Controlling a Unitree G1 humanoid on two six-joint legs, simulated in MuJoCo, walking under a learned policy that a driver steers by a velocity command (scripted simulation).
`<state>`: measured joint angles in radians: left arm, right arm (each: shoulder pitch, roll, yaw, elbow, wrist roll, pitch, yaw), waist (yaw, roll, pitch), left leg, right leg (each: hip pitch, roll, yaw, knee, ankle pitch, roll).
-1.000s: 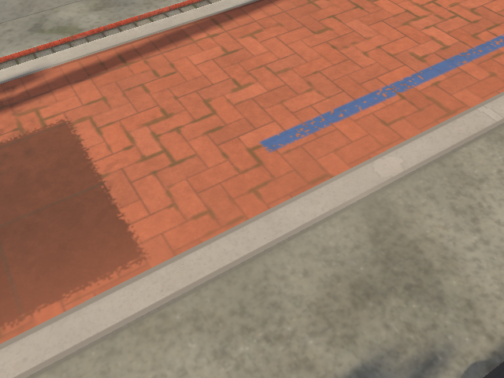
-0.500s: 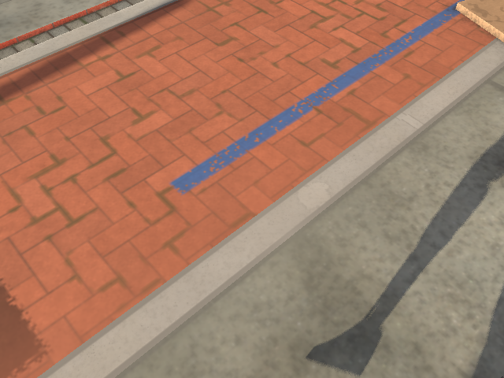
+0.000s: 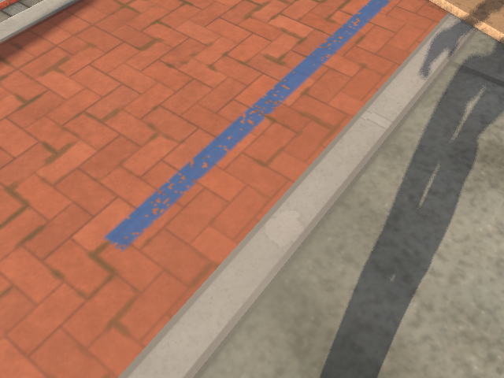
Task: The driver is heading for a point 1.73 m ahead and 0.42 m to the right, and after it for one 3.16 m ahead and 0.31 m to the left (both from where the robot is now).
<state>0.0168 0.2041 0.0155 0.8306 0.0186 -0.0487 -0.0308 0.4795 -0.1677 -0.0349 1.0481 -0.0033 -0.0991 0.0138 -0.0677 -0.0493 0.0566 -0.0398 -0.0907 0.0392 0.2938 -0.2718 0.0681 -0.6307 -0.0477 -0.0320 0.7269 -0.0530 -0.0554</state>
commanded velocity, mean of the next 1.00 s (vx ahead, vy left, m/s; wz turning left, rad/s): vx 0.50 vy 0.00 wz -0.16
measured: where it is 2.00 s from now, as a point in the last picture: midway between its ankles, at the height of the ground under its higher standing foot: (299, 205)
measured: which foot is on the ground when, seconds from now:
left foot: down 0.00-0.14, up 0.16-0.66, down 0.68-1.00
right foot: up 0.00-0.12, down 0.14-0.68, up 0.70-1.00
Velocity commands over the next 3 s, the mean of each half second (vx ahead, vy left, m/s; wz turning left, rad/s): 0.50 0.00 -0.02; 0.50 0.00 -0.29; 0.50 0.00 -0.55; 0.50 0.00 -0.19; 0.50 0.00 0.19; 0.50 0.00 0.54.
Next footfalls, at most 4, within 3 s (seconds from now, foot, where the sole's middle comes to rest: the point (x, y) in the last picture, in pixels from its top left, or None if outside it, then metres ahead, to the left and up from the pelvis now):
0.14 right None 0.24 -0.09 -0.78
0.68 left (205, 355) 0.52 0.10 -0.78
1.24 right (283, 269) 0.76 -0.13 -0.78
1.82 left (284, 176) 1.11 -0.17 -0.78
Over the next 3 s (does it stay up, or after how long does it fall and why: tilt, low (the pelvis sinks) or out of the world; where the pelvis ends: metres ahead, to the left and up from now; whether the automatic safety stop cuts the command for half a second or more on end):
stays up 1.46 -0.41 -0.02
